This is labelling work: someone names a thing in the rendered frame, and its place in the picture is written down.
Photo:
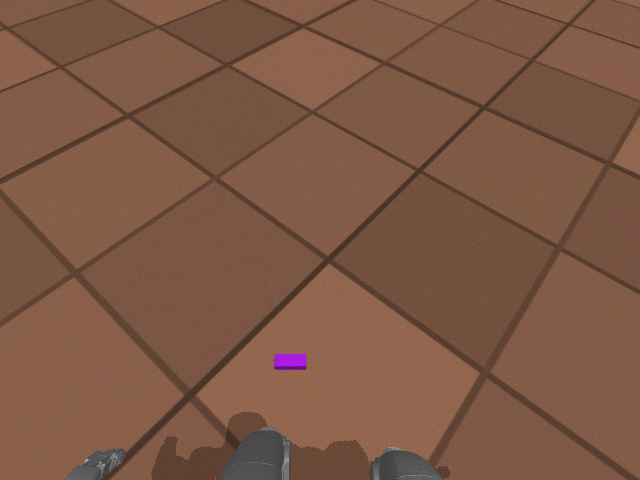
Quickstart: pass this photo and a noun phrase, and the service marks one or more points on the left robot hand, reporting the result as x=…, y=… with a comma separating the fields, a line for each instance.
x=97, y=465

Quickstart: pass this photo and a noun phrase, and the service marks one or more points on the small box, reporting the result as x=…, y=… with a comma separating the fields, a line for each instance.
x=290, y=362

